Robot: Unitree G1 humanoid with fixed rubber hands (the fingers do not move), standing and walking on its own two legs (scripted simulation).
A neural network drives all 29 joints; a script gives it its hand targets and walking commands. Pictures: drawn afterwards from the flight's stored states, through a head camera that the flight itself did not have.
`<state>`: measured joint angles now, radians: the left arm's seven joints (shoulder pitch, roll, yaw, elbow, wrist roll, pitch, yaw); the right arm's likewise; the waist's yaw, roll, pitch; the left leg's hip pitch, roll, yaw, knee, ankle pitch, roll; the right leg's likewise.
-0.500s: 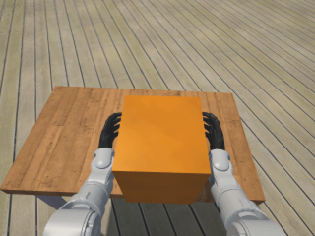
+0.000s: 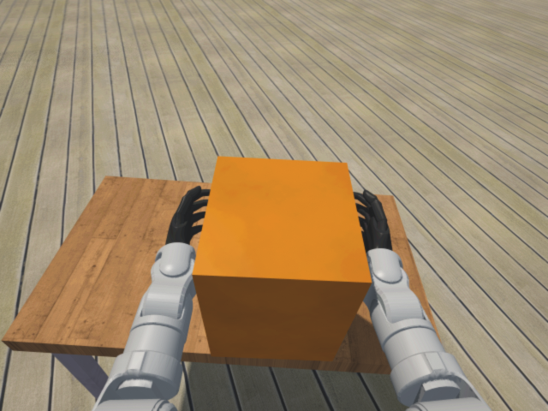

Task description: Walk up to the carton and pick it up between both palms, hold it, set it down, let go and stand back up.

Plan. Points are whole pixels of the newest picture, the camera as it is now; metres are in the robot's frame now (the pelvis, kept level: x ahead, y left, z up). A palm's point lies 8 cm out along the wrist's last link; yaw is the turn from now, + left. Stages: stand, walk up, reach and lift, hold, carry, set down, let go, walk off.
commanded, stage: reach and lift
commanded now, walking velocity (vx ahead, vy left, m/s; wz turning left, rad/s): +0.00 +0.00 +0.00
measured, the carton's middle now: (277, 262) +0.36 +0.00 +0.04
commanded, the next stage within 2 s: hold in 1.68 s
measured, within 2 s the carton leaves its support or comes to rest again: neither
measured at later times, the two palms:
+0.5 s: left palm (170, 215) +0.36 +0.15 +0.15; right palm (382, 229) +0.35 -0.14 +0.14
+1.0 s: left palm (166, 208) +0.35 +0.15 +0.17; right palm (386, 222) +0.35 -0.14 +0.15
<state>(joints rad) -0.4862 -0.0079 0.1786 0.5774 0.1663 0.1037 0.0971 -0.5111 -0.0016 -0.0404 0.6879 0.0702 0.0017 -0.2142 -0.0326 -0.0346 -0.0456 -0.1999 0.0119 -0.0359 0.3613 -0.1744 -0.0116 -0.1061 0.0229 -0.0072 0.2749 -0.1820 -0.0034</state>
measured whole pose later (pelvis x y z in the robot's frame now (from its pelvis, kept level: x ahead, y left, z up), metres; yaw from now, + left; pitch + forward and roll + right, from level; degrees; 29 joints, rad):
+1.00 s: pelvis -0.01 +0.00 +0.00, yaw +1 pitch -8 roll -1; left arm -0.51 -0.07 0.25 0.11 0.35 0.55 -0.03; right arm -0.56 -0.02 0.00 0.51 0.15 0.19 -0.20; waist -0.08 -0.07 0.06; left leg -0.02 -0.01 -0.04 0.32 -0.16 0.00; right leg 0.06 0.01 -0.01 0.25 -0.18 0.01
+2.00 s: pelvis -0.02 +0.00 +0.00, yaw +1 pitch -10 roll +0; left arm -0.60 -0.05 0.29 0.08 0.37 0.68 -0.06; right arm -0.68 -0.02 -0.01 0.55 0.16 0.28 -0.21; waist -0.07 -0.07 0.05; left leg 0.01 0.00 -0.04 0.30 -0.14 -0.01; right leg 0.08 0.01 -0.02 0.26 -0.17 0.00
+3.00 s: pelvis -0.02 +0.00 +0.00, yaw +1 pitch -10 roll -1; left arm -0.57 -0.05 0.28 0.05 0.38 0.68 -0.07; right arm -0.66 -0.03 0.00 0.52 0.17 0.27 -0.22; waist -0.08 -0.07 0.07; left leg 0.01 0.00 -0.04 0.31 -0.15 -0.01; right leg 0.09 0.01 -0.02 0.26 -0.18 0.00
